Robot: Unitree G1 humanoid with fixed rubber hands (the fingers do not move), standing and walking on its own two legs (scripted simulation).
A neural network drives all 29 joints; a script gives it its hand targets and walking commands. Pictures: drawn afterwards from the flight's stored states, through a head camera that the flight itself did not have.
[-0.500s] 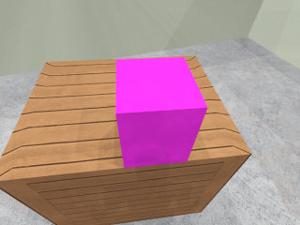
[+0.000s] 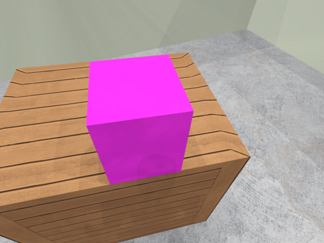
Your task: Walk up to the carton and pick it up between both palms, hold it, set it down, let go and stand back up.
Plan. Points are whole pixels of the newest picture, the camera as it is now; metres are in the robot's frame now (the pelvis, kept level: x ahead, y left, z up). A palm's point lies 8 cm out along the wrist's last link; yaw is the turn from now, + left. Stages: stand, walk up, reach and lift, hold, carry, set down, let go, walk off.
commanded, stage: walk up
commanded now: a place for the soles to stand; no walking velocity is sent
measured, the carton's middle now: (138, 120) +0.41 +0.05 +0.08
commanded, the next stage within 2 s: none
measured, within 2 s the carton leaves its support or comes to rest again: neither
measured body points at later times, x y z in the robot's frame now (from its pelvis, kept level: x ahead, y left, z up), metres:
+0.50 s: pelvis +0.01 -0.02 +0.01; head +0.02 -0.01 +0.46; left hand +0.10 +0.25 -0.11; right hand +0.11 -0.28 -0.10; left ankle +0.01 +0.11 -0.72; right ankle +0.04 -0.12 -0.72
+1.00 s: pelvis +0.00 -0.02 +0.00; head +0.02 +0.00 +0.45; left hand +0.05 +0.27 -0.12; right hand +0.15 -0.26 -0.10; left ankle +0.01 +0.11 -0.72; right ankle +0.04 -0.12 -0.72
